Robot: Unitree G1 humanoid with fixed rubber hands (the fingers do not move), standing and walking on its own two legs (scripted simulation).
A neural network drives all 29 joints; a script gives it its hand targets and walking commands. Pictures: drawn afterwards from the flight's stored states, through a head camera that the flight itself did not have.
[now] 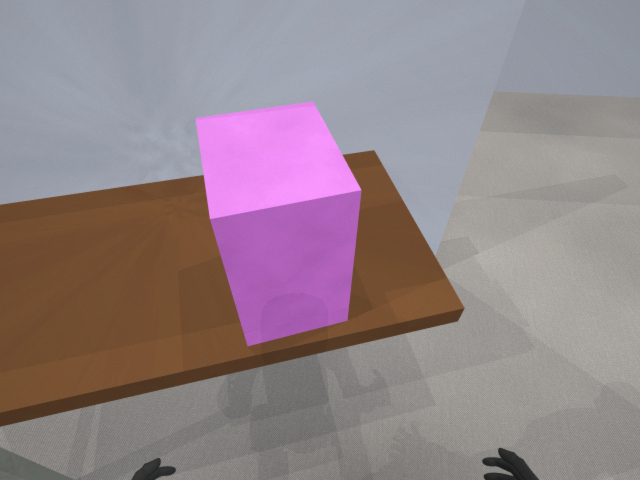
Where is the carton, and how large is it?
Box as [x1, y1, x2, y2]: [196, 101, 361, 345]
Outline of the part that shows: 312,101 196,118 210,220 247,345 347,320 361,190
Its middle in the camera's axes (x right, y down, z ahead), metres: -0.07 -0.02 +0.62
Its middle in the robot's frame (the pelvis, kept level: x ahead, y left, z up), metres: +0.48 +0.07 +0.03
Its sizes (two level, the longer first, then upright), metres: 0.213 0.175 0.298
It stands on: a table, 0.64 m high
